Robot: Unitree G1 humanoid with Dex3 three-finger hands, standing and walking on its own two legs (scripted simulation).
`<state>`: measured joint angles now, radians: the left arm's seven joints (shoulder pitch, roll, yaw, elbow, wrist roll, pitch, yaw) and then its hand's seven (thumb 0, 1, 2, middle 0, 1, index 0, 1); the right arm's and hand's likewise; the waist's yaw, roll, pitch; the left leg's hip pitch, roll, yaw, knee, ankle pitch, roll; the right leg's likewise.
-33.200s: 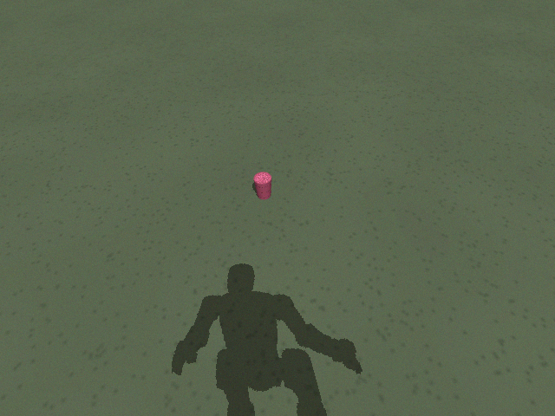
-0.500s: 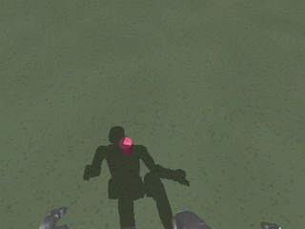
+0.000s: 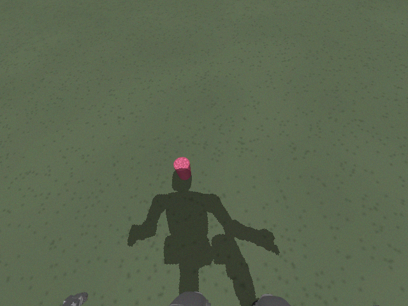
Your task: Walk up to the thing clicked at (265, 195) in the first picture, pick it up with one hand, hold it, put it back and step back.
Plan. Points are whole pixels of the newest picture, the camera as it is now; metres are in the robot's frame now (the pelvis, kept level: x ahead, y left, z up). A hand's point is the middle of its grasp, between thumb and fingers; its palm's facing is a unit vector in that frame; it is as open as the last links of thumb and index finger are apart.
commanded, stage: step back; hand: left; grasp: from above
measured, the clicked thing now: (183, 169) +0.82 +0.23 -0.70
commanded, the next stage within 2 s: stand in 1.62 s
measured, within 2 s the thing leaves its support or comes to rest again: neither
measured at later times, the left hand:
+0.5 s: hand out of the picture -0.12 +0.27 -0.16, palm faces -0.06 -0.91 -0.40, open 7.3 cm
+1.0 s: hand out of the picture -0.13 +0.26 -0.14, palm faces +0.00 -0.93 -0.37, open 7.3 cm
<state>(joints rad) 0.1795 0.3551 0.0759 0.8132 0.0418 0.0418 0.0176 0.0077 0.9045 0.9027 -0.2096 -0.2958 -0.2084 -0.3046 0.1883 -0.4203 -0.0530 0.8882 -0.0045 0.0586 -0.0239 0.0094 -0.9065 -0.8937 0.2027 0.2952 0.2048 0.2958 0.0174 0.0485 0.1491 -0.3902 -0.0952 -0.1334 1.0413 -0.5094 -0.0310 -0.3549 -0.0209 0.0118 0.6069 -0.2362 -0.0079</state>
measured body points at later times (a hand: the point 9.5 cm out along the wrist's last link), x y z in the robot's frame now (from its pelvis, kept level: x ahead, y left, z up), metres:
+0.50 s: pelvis -0.18 -0.01 -0.01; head -0.13 -0.01 +0.44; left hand -0.11 +0.31 -0.13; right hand -0.04 -0.32 -0.11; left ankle -0.07 +0.12 -0.73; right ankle -0.22 -0.12 -0.73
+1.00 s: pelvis -0.21 -0.01 +0.01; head -0.20 -0.01 +0.46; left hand -0.13 +0.31 -0.11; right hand -0.16 -0.32 -0.12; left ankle -0.22 +0.12 -0.73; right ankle -0.20 -0.13 -0.70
